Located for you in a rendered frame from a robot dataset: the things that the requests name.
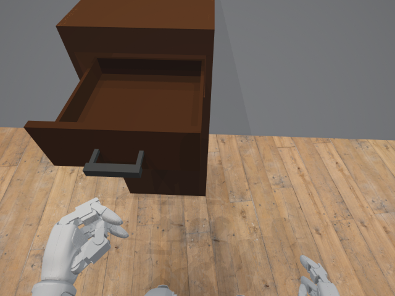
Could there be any drawer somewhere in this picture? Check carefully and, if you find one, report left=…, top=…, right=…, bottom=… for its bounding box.
left=24, top=57, right=205, bottom=171

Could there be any left robot hand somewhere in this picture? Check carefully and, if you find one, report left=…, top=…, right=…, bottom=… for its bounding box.
left=41, top=197, right=129, bottom=285

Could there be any right robot hand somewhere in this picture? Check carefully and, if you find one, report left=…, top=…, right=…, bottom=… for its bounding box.
left=298, top=255, right=340, bottom=296

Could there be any cabinet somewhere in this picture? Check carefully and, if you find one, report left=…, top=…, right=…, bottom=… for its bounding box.
left=56, top=0, right=215, bottom=196

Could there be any left robot forearm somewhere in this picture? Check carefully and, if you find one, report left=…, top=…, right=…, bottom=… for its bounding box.
left=31, top=280, right=77, bottom=296

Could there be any handle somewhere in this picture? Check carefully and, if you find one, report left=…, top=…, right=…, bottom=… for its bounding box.
left=83, top=149, right=144, bottom=178

